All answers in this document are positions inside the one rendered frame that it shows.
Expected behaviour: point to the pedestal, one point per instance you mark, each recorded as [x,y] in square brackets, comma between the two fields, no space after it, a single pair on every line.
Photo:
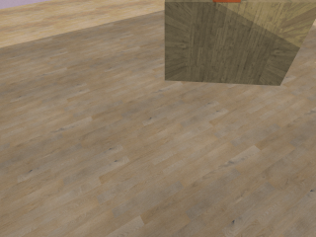
[251,42]

